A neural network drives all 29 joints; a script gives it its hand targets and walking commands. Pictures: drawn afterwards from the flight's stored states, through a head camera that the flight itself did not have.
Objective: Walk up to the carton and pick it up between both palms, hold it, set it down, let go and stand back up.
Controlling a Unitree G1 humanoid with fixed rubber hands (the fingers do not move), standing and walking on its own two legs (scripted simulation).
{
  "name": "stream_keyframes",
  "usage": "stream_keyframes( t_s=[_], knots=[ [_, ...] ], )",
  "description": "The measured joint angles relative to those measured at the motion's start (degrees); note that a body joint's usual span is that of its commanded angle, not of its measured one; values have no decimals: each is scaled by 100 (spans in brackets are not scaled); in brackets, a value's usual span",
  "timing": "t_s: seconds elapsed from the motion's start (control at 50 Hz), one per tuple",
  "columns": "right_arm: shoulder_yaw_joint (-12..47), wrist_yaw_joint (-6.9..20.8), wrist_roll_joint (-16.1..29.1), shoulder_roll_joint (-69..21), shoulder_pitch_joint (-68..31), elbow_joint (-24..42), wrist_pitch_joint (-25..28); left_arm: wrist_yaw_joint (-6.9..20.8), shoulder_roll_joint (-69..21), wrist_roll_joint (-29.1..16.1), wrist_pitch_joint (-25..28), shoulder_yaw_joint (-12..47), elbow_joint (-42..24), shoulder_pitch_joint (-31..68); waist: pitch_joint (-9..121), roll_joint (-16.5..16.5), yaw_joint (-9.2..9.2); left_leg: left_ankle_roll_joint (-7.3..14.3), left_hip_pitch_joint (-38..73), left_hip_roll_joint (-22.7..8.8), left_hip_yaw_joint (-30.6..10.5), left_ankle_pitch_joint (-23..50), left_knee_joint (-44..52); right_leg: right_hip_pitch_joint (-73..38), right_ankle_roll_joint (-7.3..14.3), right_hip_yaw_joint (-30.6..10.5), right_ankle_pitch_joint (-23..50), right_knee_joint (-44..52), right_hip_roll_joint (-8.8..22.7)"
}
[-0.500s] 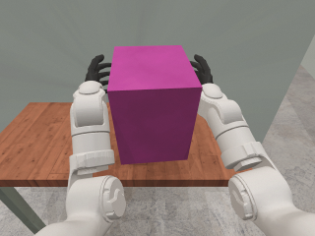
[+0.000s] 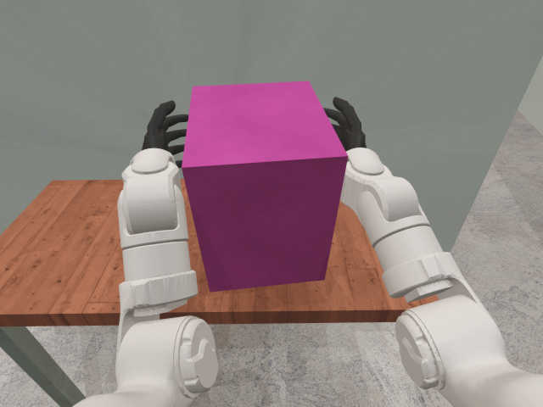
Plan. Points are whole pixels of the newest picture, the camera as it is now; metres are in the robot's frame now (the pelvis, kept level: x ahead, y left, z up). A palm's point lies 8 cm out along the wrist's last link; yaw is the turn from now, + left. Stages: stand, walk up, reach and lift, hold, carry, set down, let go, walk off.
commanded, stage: hold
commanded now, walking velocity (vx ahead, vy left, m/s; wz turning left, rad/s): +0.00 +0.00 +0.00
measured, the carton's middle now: (259, 185) +0.36 +0.01 +0.22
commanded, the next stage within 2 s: none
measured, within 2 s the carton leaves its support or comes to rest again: neither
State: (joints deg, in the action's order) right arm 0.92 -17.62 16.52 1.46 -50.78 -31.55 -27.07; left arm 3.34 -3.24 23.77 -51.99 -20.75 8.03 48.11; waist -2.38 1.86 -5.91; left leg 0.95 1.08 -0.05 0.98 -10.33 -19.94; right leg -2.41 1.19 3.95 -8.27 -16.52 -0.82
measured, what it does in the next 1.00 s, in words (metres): stands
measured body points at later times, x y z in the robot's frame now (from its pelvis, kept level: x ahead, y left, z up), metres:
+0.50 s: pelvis +0.00 -0.01 +0.00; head -0.06 +0.01 +0.44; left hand +0.38 +0.14 +0.26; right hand +0.38 -0.12 +0.26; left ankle +0.02 +0.11 -0.75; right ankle +0.02 -0.10 -0.75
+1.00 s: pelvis +0.00 +0.00 +0.00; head -0.06 +0.02 +0.45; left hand +0.38 +0.14 +0.26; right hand +0.39 -0.12 +0.26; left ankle +0.02 +0.11 -0.75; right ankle +0.02 -0.10 -0.75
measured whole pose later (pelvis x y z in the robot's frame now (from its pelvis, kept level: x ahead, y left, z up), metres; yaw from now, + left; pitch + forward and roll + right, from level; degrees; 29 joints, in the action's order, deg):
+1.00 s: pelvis +0.00 +0.00 +0.00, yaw +0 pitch -10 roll -1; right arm 1.1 -17.5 16.6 1.7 -51.5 -33.1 -27.0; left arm 3.1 -2.9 23.7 -51.6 -20.8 9.5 48.6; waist -1.5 2.2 -6.0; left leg 0.7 0.8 -0.2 0.4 -10.4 -19.9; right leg -2.6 1.5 3.7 -8.4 -16.0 -1.3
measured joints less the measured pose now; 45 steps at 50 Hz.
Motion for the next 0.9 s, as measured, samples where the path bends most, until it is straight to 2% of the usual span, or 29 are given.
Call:
stream_keyframes(
  t_s=[0.2, 0.38, 0.52, 0.9],
  knots=[
    [-3, 39, -60, 17, -86, -205, 45, -26, 5, 20, 56, -66, 220, 115, 86, 16, 57, -39, -3, -40, 7, 15, 41, 10, 41, -24, 14, 36, -48],
    [42, -6, -15, 8, -54, -173, 21, -15, 34, -33, 40, -46, 181, 46, 77, 73, -10, -73, 34, -44, -111, -5, 18, -95, 60, 74, -17, 73, -63],
    [63, -39, 23, 14, -11, -89, -11, 3, 28, -40, 26, -33, 123, 8, 54, 62, -43, -53, 49, -19, -122, -7, 12, -111, 40, 70, -26, 61, -43],
    [-19, 10, -9, 8, -94, -179, 14, -13, 40, -4, 45, -24, 194, 84, 99, 34, 18, -14, -39, -6, -36, 3, 9, 12, 19, -40, 3, 38, -39]
  ],
)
